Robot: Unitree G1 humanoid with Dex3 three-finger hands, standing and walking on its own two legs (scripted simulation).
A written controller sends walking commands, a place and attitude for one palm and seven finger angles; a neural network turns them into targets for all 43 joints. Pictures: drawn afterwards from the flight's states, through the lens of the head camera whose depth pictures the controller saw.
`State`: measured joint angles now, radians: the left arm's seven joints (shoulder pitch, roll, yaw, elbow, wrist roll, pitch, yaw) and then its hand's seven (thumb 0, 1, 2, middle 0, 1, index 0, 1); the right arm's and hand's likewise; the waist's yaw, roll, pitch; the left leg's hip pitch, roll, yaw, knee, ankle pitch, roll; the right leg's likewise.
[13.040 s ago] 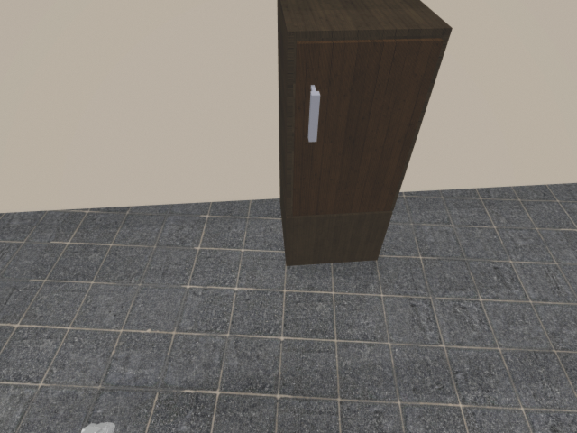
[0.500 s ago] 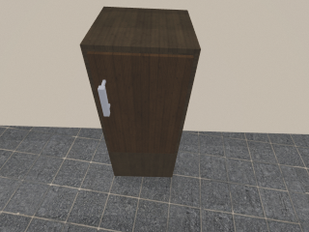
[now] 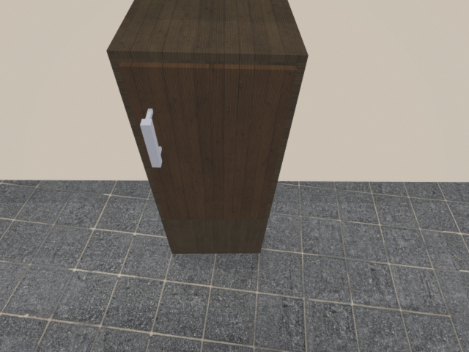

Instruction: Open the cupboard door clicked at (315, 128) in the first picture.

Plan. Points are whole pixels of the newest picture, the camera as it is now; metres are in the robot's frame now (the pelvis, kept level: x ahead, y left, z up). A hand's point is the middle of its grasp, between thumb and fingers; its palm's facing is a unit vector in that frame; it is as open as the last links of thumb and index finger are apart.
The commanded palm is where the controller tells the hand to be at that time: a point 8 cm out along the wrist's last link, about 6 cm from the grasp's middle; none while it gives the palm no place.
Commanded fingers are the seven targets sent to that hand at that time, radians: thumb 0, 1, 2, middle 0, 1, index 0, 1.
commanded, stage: come to a stop and stand still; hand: left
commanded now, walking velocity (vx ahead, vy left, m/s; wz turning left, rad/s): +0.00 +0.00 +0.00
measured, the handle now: (153, 138) +0.56 +0.22 +0.00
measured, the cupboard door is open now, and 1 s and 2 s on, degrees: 0 0 0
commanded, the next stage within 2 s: look again from close up in 1.00 s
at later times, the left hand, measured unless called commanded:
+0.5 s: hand out of the picture +0.00 +0.16 -0.16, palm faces -0.01 -0.98 -0.20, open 7.4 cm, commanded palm none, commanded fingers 0.00 0.90 0.90 -0.20 -0.30 -0.20 -0.30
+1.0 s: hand out of the picture +0.03 +0.14 -0.17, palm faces +0.02 -0.98 -0.21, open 7.3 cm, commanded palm none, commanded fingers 0.00 0.90 0.90 -0.20 -0.30 -0.20 -0.30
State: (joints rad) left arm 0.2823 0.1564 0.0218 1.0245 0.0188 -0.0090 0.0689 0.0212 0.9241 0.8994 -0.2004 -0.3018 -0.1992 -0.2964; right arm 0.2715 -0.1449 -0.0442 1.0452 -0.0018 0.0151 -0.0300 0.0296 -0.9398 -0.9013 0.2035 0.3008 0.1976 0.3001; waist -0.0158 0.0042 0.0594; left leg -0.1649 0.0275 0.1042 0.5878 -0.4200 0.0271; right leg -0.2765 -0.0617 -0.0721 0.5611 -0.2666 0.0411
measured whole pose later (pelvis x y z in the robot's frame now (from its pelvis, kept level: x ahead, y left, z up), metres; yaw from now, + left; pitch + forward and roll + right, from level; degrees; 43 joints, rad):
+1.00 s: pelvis +0.02 -0.03 +0.01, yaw +0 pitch -1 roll +0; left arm 0.26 0.15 0.00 1.12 0.02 -0.01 0.04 0.02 0.94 0.90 -0.20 -0.30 -0.20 -0.30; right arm 0.29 -0.13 0.00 1.13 -0.01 -0.02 -0.03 0.00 -0.91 -0.90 0.20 0.30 0.19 0.30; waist 0.00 0.01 0.05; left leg -0.07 0.04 0.09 0.46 -0.37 -0.01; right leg -0.22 -0.04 -0.09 0.53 -0.29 0.00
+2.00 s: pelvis -0.03 -0.04 -0.04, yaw +1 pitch +10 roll +2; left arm 0.26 0.16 0.14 0.18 -0.21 -0.49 -0.22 0.02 0.77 0.83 -0.21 -0.41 -0.21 -0.40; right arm 0.20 -0.28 -0.09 0.63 0.01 -0.32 0.00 0.02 -0.92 -0.90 0.20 0.30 0.20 0.30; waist -0.02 -0.03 -0.13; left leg -0.57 0.03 0.08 0.88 -0.48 -0.01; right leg -0.70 -0.08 -0.08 0.90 -0.37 -0.02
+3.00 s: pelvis -0.04 -0.02 -0.05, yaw +3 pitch +12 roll -2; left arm 0.12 0.34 0.34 0.22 -0.32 -0.32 -0.39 0.00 -0.40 0.34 -0.30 -1.14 -0.29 -1.14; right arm 0.25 -0.26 0.04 0.52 0.02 -0.24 -0.05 0.01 -0.91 -0.90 0.20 0.30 0.20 0.30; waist 0.00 0.00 -0.10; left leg -0.72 0.04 0.01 1.04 -0.54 0.01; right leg -0.77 -0.07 -0.12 0.95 -0.38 0.01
